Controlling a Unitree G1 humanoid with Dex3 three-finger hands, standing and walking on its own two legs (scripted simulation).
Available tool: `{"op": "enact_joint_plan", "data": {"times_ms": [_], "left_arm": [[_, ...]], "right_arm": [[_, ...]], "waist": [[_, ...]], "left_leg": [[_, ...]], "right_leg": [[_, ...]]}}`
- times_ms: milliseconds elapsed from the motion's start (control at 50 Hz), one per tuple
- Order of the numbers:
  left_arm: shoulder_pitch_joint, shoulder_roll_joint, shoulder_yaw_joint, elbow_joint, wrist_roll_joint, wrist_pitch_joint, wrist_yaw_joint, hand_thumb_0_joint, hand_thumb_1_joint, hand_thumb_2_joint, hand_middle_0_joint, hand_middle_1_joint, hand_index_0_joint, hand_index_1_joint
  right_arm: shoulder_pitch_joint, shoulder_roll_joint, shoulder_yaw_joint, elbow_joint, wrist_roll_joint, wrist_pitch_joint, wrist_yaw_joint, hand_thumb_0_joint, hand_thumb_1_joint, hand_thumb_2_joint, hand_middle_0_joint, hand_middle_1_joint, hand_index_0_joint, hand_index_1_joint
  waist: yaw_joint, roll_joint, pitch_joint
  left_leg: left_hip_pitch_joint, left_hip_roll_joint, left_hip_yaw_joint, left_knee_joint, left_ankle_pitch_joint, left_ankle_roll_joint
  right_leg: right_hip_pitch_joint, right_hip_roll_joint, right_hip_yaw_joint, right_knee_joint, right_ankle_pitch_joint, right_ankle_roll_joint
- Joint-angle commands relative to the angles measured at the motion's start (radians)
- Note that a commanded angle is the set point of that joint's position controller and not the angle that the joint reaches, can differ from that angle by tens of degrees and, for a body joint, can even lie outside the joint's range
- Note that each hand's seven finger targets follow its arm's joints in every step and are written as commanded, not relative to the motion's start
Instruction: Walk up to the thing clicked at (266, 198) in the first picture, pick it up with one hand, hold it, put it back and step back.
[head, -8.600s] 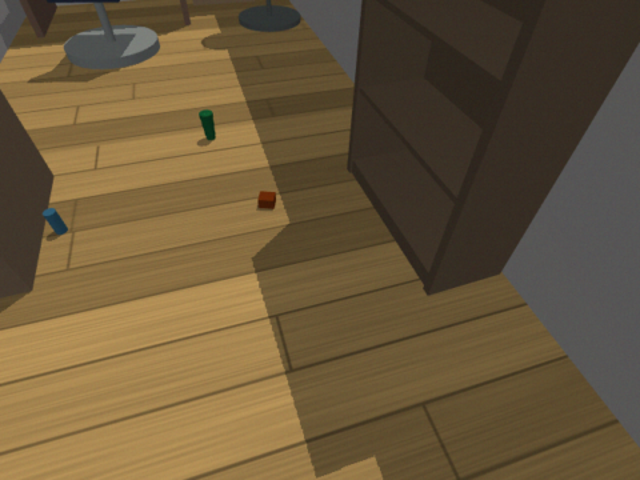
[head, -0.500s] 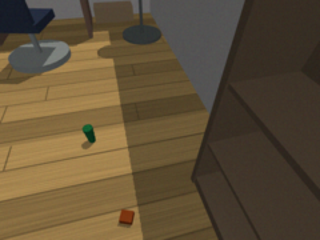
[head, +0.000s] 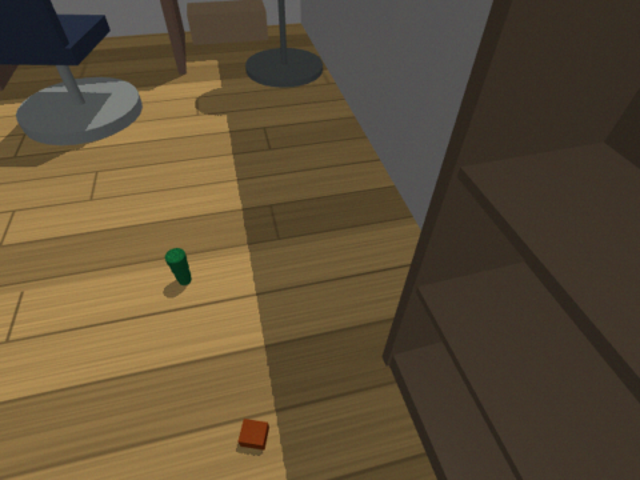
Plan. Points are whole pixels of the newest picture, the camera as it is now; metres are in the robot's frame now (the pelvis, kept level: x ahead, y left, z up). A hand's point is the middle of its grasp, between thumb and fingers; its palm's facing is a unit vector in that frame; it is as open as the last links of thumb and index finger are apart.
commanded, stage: rise first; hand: left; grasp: from above
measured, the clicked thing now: (254, 434) +0.39 +0.20 -0.76
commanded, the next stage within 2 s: none
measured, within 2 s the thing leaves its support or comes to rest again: neither
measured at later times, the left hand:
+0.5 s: hand out of the picture +0.13 +0.25 -0.20, palm faces -0.12 -0.92 -0.38, open 12.0 cm
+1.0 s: hand out of the picture +0.13 +0.27 -0.31, palm faces -0.33 -0.78 -0.54, open 13.5 cm
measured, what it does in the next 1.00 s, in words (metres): lowers itself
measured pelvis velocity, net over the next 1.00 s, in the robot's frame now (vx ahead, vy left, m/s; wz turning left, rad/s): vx -0.04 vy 0.00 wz -0.01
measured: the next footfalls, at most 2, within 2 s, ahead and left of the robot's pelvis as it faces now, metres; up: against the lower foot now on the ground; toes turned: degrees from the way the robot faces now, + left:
none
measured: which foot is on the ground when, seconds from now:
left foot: down 0.00-1.00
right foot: down 0.00-1.00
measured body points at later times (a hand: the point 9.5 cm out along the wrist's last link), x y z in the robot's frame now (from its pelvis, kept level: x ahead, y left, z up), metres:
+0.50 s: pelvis -0.02 +0.00 -0.05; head +0.05 +0.01 +0.40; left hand +0.14 +0.30 -0.17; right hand +0.08 -0.26 -0.16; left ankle -0.01 +0.12 -0.75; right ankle -0.02 -0.13 -0.75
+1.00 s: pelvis -0.04 +0.00 -0.17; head +0.09 +0.01 +0.26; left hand +0.14 +0.31 -0.28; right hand +0.16 -0.25 -0.25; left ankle -0.01 +0.12 -0.75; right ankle -0.02 -0.13 -0.75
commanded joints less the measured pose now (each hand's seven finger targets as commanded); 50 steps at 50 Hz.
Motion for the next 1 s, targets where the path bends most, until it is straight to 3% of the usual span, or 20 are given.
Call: {"op": "enact_joint_plan", "data": {"times_ms": [0, 40, 60, 80, 100, 120, 160, 200, 240, 260, 300, 320, 380, 420, 580, 740, 780, 840, 900, 980], "left_arm": [[-0.031, 0.21, 0.045, -0.052, -0.001, -0.026, 0.013, 0.0, 0.9, 0.9, -0.2, -0.3, -0.2, -0.301], [-0.032, 0.206, 0.043, -0.052, -0.003, -0.026, 0.013, 0.0, 0.854, 0.914, -0.217, -0.338, -0.219, -0.334], [-0.383, 0.049, 0.047, -0.403, -0.06, -0.119, 0.028, 0.0, 0.774, 0.896, -0.286, -0.402, -0.242, -0.414], [-0.51, 0.095, 0.065, -0.341, -0.055, -0.111, 0.035, 0.0, 0.694, 0.866, -0.285, -0.451, -0.248, -0.487], [-0.332, 0.128, 0.095, -0.15, -0.043, -0.066, 0.036, 0.0, 0.621, 0.89, -0.264, -0.496, -0.225, -0.535], [-0.252, 0.159, 0.122, -0.089, -0.033, -0.048, 0.024, 0.0, 0.541, 0.846, -0.264, -0.564, -0.241, -0.587], [-0.341, 0.27, 0.178, -0.149, 0.007, -0.055, 0.013, 0.0, 0.381, 0.837, -0.244, -0.712, -0.243, -0.713], [-0.163, 0.219, 0.191, -0.043, 0.064, -0.032, -0.018, 0.0, 0.221, 0.796, -0.226, -0.856, -0.255, -0.824], [-0.073, 0.234, 0.229, -0.124, 0.099, -0.012, -0.029, 0.0, 0.061, 0.824, -0.235, -0.873, -0.252, -0.854], [-0.052, 0.222, 0.234, -0.16, 0.104, 0.003, -0.023, 0.0, -0.019, 0.798, -0.252, -0.867, -0.27, -0.846], [-0.078, 0.155, 0.18, -0.194, 0.123, 0.051, -0.017, 0.0, -0.179, 0.802, -0.259, -0.886, -0.27, -0.873], [-0.123, 0.156, 0.169, -0.218, 0.137, 0.072, -0.012, 0.0, -0.259, 0.81, -0.291, -0.836, -0.287, -0.839], [-0.119, 0.163, 0.181, -0.256, 0.15, 0.112, 0.002, 0.0, -0.423, 0.849, -0.28, -0.845, -0.263, -0.862], [-0.113, 0.123, 0.164, -0.293, 0.153, 0.116, 0.01, 0.0, -0.442, 0.839, -0.273, -0.878, -0.262, -0.888], [-0.021, 0.17, 0.228, -0.573, 0.211, 0.057, 0.024, 0.0, -0.472, 0.862, -0.277, -0.892, -0.258, -0.912], [0.131, 0.139, 0.198, -0.764, 0.248, 0.122, 0.011, 0.0, -0.494, 0.868, -0.241, -0.931, -0.232, -0.94], [0.07, 0.144, 0.187, -0.772, 0.257, 0.132, 0.013, 0.0, -0.5, 0.87, -0.224, -0.961, -0.223, -0.961], [-0.016, 0.164, 0.189, -0.681, 0.31, 0.11, 0.014, 0.0, -0.459, 0.856, -0.222, -0.946, -0.222, -0.946], [-0.095, 0.192, 0.198, -0.61, 0.37, 0.038, 0.013, 0.0, -0.423, 0.852, -0.224, -0.924, -0.222, -0.926], [-0.133, 0.208, 0.158, -0.612, 0.46, -0.075, -0.001, 0.0, -0.397, 0.842, -0.267, -0.896, -0.26, -0.903]], "right_arm": [[-0.036, -0.214, -0.04, -0.055, 0.003, -0.025, -0.014, 0.0, -0.9, -0.9, 0.2, 0.3, 0.2, 0.3], [-0.038, -0.216, -0.041, -0.053, 0.004, -0.025, -0.015, 0.0, -0.906, -0.9, 0.195, 0.296, 0.196, 0.296], [-0.014, -0.05, 0.004, -0.332, 0.075, -0.071, -0.035, 0.0, -0.921, -0.906, 0.2, 0.3, 0.2, 0.3], [0.036, -0.076, -0.004, -0.277, 0.073, -0.068, -0.045, 0.0, -0.857, -0.891, 0.199, 0.3, 0.199, 0.3], [0.069, -0.1, -0.015, -0.267, 0.07, -0.055, -0.049, 0.0, -0.863, -0.895, 0.198, 0.3, 0.199, 0.3], [0.076, -0.109, -0.026, -0.294, 0.072, -0.044, -0.048, 0.0, -0.837, -0.885, 0.199, 0.3, 0.2, 0.3], [0.113, -0.112, -0.056, -0.33, 0.059, -0.049, -0.061, 0.0, -0.875, -0.893, 0.199, 0.3, 0.2, 0.3], [0.156, -0.101, -0.08, -0.359, 0.037, -0.052, -0.048, 0.0, -0.905, -0.899, 0.2, 0.3, 0.2, 0.3], [0.158, -0.096, -0.097, -0.415, 0.034, -0.053, -0.037, 0.0, -0.916, -0.902, 0.2, 0.3, 0.2, 0.3], [0.15, -0.089, -0.099, -0.447, 0.034, -0.054, -0.036, 0.0, -0.901, -0.897, 0.2, 0.3, 0.2, 0.3], [0.12, -0.073, -0.09, -0.491, 0.039, -0.052, -0.031, 0.0, -0.896, -0.897, 0.201, 0.3, 0.2, 0.3], [0.103, -0.075, -0.089, -0.51, 0.042, -0.053, -0.031, 0.0, -0.9, -0.898, 0.201, 0.3, 0.2, 0.3], [0.096, -0.069, -0.091, -0.556, 0.041, -0.066, -0.024, 0.0, -0.91, -0.904, 0.201, 0.3, 0.2, 0.3], [0.108, -0.062, -0.092, -0.573, 0.039, -0.083, -0.02, 0.0, -0.917, -0.905, 0.201, 0.3, 0.2, 0.3], [0.112, -0.051, -0.108, -0.633, 0.019, -0.14, -0.023, 0.0, -0.934, -0.913, 0.2, 0.3, 0.2, 0.3], [0.084, -0.048, -0.106, -0.681, 0.02, -0.159, -0.032, 0.0, -0.953, -0.916, 0.201, 0.3, 0.2, 0.3], [0.076, -0.048, -0.101, -0.679, 0.018, -0.169, -0.035, 0.0, -0.962, -0.918, 0.201, 0.3, 0.2, 0.3], [0.057, -0.05, -0.098, -0.675, 0.014, -0.189, -0.035, 0.0, -0.93, -0.909, 0.201, 0.3, 0.2, 0.3], [0.043, -0.056, -0.103, -0.668, 0.007, -0.212, -0.025, 0.0, -0.901, -0.901, 0.201, 0.3, 0.2, 0.3], [0.04, -0.08, -0.118, -0.652, 0.008, -0.227, -0.008, 0.0, -0.909, -0.905, 0.2, 0.3, 0.2, 0.3]], "waist": [[-0.001, 0.005, -0.069], [-0.002, 0.0, -0.064], [-0.121, 0.007, 0.02], [-0.099, -0.005, -0.034], [-0.086, -0.038, -0.014], [-0.048, -0.047, -0.002], [-0.035, -0.014, -0.172], [-0.025, -0.012, -0.255], [0.035, 0.049, -0.343], [0.044, 0.08, -0.36], [0.024, 0.064, -0.296], [0.012, 0.061, -0.266], [0.001, 0.02, -0.225], [-0.014, -0.001, -0.227], [-0.005, 0.091, -0.387], [-0.022, 0.091, -0.448], [-0.05, 0.077, -0.424], [-0.063, 0.048, -0.377], [-0.052, 0.042, -0.4], [-0.044, 0.074, -0.561]], "left_leg": [[0.017, 0.136, -0.098, -0.04, 0.217, 0.017], [0.016, 0.136, -0.101, -0.04, 0.22, 0.016], [-0.115, 0.0, 0.025, 0.033, 0.049, 0.01], [-0.105, -0.004, 0.02, 0.053, 0.03, 0.012], [-0.141, -0.012, 0.022, 0.071, -0.008, 0.015], [-0.188, -0.003, 0.024, 0.106, 0.009, 0.012], [-0.184, -0.008, 0.019, 0.175, 0.073, 0.012], [-0.248, -0.017, 0.013, 0.263, 0.133, 0.01], [-0.247, -0.023, 0.016, 0.291, 0.187, -0.002], [-0.24, -0.025, 0.017, 0.288, 0.199, -0.008], [-0.287, -0.018, 0.01, 0.293, 0.164, -0.011], [-0.316, -0.015, 0.005, 0.302, 0.143, -0.011], [-0.411, -0.003, 0.0, 0.369, 0.029, -0.005], [-0.461, 0.0, -0.003, 0.416, -0.027, -0.002], [-0.574, 0.019, -0.028, 0.617, -0.01, -0.007], [-0.65, 0.026, -0.058, 0.71, -0.068, -0.003], [-0.71, 0.024, -0.053, 0.755, -0.102, 0.001], [-0.855, 0.016, -0.05, 0.855, -0.178, 0.009], [-0.981, 0.005, -0.039, 0.959, -0.243, 0.012], [-1.044, 0.0, -0.041, 1.089, -0.199, 0.009]], "right_leg": [[-0.003, -0.116, 0.085, -0.028, 0.177, -0.035], [-0.006, -0.115, 0.086, -0.035, 0.173, -0.034], [-0.25, 0.028, 0.019, 0.042, 0.11, -0.028], [-0.203, 0.024, 0.008, 0.059, 0.09, -0.026], [-0.215, 0.03, -0.001, 0.066, 0.039, -0.034], [-0.233, 0.036, -0.01, 0.1, 0.029, -0.036], [-0.228, 0.028, 0.004, 0.173, 0.1, -0.037], [-0.244, 0.025, 0.007, 0.258, 0.161, -0.04], [-0.214, 0.026, 0.009, 0.293, 0.186, -0.048], [-0.207, 0.027, 0.01, 0.294, 0.184, -0.05], [-0.26, 0.034, 0.001, 0.293, 0.134, -0.051], [-0.294, 0.037, -0.003, 0.302, 0.112, -0.052], [-0.402, 0.045, -0.009, 0.358, -0.008, -0.047], [-0.474, 0.048, -0.011, 0.403, -0.062, -0.048], [-0.682, 0.043, -0.001, 0.663, -0.074, -0.052], [-0.792, 0.041, -0.003, 0.754, -0.122, -0.049], [-0.835, 0.041, 0.001, 0.779, -0.138, -0.046], [-0.96, 0.036, 0.002, 0.865, -0.197, -0.045], [-1.073, 0.032, 0.01, 0.967, -0.252, -0.045], [-1.176, 0.036, 0.021, 1.109, -0.211, -0.048]]}}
